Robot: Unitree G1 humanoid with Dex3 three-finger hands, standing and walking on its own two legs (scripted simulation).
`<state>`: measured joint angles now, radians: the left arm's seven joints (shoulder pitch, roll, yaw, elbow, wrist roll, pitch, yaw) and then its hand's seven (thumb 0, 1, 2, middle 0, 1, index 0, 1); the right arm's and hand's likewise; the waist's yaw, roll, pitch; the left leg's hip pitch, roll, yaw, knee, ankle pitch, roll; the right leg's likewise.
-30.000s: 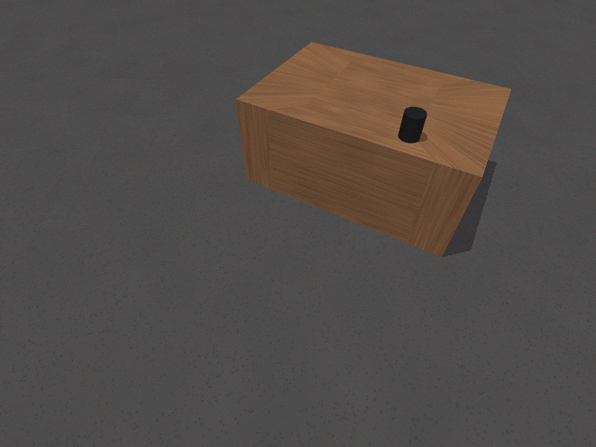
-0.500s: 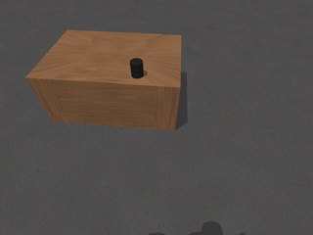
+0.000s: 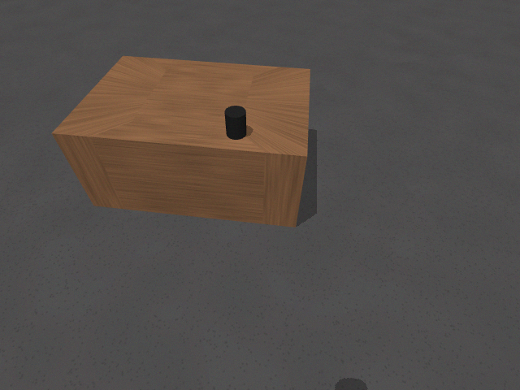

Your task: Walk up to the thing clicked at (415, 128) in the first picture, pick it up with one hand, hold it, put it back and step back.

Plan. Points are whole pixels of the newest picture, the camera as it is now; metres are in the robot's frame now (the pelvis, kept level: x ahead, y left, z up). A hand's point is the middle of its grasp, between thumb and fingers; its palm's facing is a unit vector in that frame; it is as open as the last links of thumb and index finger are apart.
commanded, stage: step back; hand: left
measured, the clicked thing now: (235, 122) +1.10 +0.13 -0.26
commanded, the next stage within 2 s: stand in 0.32 s
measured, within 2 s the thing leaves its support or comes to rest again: neither
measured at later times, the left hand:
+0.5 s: hand out of the picture +0.13 +0.25 -0.14, palm faces +0.00 -0.94 -0.33, open 7.4 cm
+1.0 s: hand out of the picture +0.06 +0.26 -0.14, palm faces -0.02 -0.94 -0.33, open 7.4 cm
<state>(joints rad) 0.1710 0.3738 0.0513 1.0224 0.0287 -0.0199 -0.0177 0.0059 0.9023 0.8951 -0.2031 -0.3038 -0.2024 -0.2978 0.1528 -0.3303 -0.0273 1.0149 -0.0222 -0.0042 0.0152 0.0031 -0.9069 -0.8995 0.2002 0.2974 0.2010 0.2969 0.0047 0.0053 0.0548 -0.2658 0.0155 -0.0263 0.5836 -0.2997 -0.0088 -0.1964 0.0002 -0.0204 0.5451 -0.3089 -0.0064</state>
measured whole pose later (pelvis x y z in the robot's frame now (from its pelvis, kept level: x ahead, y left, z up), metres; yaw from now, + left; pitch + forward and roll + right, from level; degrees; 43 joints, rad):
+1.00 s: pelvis +0.00 +0.00 +0.02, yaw +0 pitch -2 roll +0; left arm 0.11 0.35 0.01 1.16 0.01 -0.01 -0.02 0.01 0.90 0.90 -0.20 -0.30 -0.20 -0.30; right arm 0.11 -0.35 0.00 1.15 -0.02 -0.01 0.01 0.00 -0.91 -0.90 0.20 0.30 0.20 0.30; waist 0.00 0.00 0.06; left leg -0.15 0.00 -0.03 0.33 -0.14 -0.01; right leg -0.09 -0.01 -0.02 0.32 -0.19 0.01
